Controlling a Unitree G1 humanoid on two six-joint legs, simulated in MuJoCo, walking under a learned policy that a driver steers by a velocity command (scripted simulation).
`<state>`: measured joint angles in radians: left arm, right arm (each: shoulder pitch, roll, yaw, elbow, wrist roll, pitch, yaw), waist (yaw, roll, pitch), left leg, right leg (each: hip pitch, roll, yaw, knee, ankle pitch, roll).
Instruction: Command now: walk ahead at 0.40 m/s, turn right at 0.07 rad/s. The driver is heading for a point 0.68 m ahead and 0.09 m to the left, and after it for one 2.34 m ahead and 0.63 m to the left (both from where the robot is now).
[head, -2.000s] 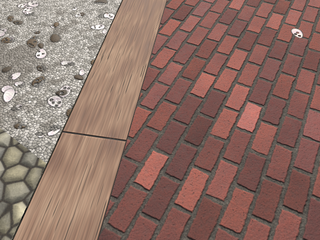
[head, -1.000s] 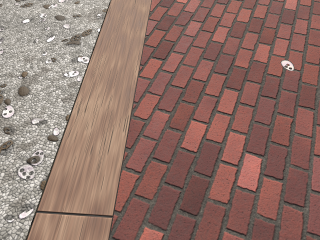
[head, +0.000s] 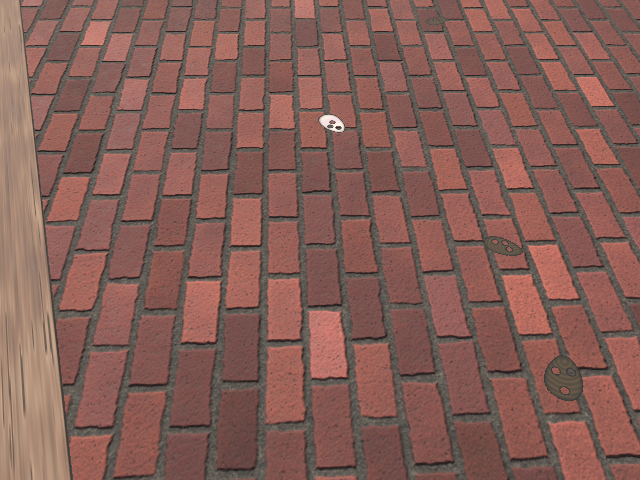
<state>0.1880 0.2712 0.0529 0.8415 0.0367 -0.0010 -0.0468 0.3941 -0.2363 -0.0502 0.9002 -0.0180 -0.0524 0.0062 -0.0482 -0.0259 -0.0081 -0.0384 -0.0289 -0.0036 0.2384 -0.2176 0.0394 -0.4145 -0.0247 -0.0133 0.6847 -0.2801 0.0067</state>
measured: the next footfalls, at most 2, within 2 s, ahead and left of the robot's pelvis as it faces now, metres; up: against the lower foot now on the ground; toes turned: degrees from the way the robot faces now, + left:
right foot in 0.10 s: +0.12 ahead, -0.12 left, +0.00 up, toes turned -2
left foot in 0.60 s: +0.46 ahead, +0.05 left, +0.00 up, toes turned +4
